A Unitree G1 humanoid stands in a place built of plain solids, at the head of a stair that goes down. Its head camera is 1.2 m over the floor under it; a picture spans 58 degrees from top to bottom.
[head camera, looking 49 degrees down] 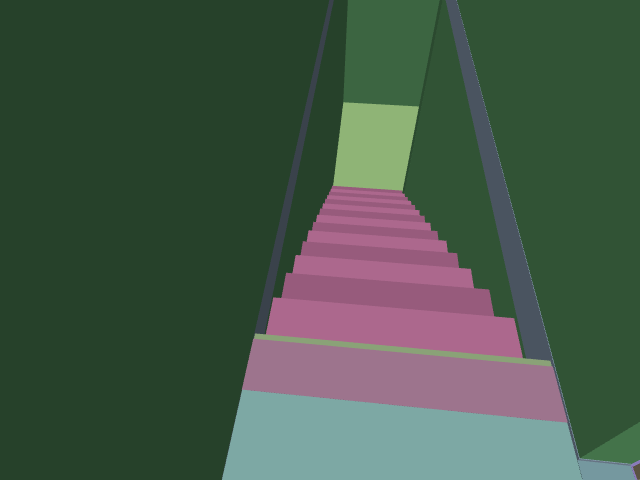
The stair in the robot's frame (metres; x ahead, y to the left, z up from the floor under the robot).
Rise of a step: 0.18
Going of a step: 0.25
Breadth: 0.89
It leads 6 degrees to the right of straight ahead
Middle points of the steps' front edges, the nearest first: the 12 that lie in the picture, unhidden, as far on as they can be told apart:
0.62 -0.24 0.00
0.87 -0.27 -0.18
1.12 -0.29 -0.36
1.37 -0.32 -0.54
1.61 -0.34 -0.72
1.86 -0.37 -0.90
2.11 -0.39 -1.08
2.36 -0.42 -1.26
2.61 -0.44 -1.44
2.86 -0.47 -1.62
3.11 -0.50 -1.80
3.36 -0.52 -1.98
